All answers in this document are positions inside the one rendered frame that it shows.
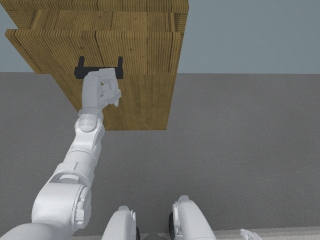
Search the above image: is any robot left hand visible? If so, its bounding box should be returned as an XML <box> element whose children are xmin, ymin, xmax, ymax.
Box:
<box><xmin>81</xmin><ymin>67</ymin><xmax>122</xmax><ymax>111</ymax></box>

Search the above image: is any robot right hand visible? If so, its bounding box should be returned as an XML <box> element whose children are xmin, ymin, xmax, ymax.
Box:
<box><xmin>240</xmin><ymin>229</ymin><xmax>262</xmax><ymax>240</ymax></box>

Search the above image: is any robot left forearm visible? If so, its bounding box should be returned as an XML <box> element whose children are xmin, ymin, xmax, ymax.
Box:
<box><xmin>31</xmin><ymin>107</ymin><xmax>105</xmax><ymax>221</ymax></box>

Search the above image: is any drawer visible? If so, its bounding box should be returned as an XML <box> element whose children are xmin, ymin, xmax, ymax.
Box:
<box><xmin>4</xmin><ymin>9</ymin><xmax>181</xmax><ymax>75</ymax></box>

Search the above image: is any cabinet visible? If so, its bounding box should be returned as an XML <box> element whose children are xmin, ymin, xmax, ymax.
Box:
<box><xmin>0</xmin><ymin>0</ymin><xmax>189</xmax><ymax>131</ymax></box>

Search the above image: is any left robot upper arm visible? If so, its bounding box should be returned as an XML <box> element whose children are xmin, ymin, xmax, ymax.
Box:
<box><xmin>0</xmin><ymin>182</ymin><xmax>92</xmax><ymax>240</ymax></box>

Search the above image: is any left robot thigh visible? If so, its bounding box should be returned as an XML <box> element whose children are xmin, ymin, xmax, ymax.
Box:
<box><xmin>101</xmin><ymin>209</ymin><xmax>137</xmax><ymax>240</ymax></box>

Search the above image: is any right robot shin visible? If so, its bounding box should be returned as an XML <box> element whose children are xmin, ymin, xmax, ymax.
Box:
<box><xmin>173</xmin><ymin>195</ymin><xmax>189</xmax><ymax>240</ymax></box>

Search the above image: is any handle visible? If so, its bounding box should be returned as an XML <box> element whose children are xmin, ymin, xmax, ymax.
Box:
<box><xmin>74</xmin><ymin>56</ymin><xmax>123</xmax><ymax>79</ymax></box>

